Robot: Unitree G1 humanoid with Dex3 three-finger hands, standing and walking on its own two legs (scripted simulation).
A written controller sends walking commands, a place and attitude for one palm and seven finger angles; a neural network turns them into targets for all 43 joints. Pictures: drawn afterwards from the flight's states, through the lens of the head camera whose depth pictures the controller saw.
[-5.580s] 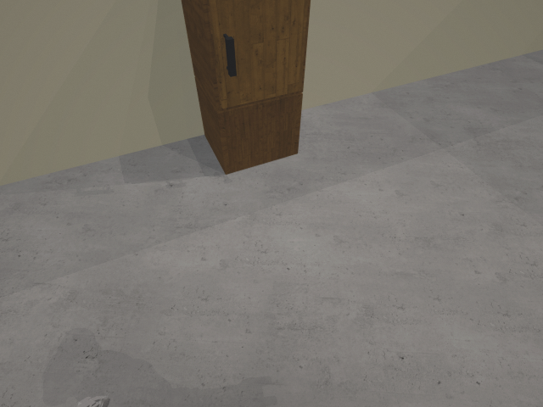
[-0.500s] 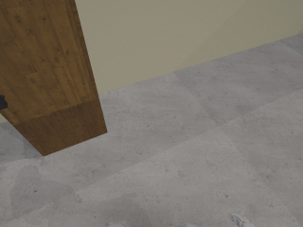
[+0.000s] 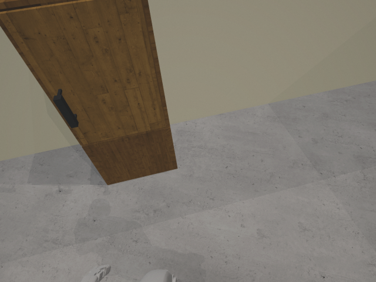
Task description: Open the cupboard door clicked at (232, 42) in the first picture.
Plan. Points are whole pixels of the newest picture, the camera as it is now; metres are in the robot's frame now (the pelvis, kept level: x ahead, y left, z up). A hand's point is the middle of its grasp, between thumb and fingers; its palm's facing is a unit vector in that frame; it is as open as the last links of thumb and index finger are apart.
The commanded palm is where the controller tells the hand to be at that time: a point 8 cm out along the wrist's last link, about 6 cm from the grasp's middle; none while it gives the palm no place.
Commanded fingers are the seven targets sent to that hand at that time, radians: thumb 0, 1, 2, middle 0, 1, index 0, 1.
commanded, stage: turn to face it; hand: left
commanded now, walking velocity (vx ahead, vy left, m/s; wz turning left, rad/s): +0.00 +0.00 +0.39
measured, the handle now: (67, 108) +0.74 +0.50 -0.10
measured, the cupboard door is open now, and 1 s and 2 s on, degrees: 0 0 0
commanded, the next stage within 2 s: take the last steps up to it in 0.30 s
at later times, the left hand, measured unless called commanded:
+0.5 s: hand out of the picture -0.04 +0.28 -0.17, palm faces +0.23 -0.94 -0.25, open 7.4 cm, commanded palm none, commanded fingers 0.00 0.90 0.90 -0.20 -0.30 -0.20 -0.30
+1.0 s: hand out of the picture -0.07 +0.20 -0.15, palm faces +0.36 -0.92 -0.18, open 7.3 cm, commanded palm none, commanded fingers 0.00 0.90 0.90 -0.20 -0.30 -0.20 -0.30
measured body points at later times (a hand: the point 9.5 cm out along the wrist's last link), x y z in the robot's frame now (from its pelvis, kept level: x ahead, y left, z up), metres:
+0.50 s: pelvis -0.02 +0.06 +0.01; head -0.01 +0.08 +0.45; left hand -0.05 +0.32 -0.15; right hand +0.11 -0.16 -0.13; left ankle -0.03 +0.15 -0.74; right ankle -0.02 -0.09 -0.67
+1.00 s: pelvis +0.05 +0.07 +0.01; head +0.06 +0.06 +0.46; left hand -0.09 +0.25 -0.14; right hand +0.12 -0.16 -0.16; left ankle +0.08 +0.25 -0.67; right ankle +0.01 -0.06 -0.74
